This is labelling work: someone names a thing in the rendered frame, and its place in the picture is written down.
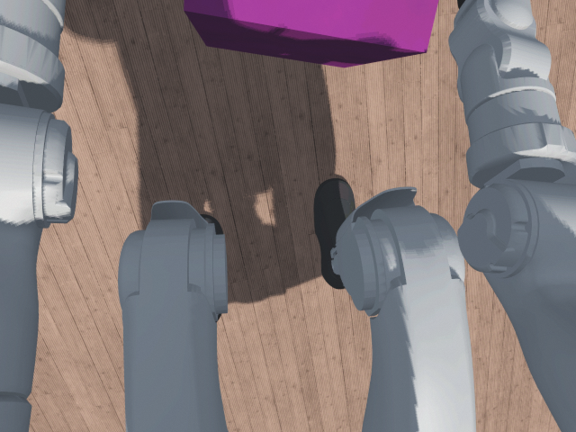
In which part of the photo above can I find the carton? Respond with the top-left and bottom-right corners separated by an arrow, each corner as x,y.
184,0 -> 439,68

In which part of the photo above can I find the robot right upper arm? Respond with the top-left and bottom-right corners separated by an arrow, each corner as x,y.
457,179 -> 576,432

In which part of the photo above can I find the robot left upper arm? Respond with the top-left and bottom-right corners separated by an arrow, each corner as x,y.
0,103 -> 78,432

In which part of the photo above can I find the left robot thigh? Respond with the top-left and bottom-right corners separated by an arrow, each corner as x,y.
122,219 -> 229,432

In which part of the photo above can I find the right robot forearm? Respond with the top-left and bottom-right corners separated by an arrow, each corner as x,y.
448,0 -> 576,189

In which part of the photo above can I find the left robot forearm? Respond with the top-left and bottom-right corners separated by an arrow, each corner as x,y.
0,0 -> 66,113

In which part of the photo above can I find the left robot shin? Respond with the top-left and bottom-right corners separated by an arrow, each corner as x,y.
118,200 -> 219,315

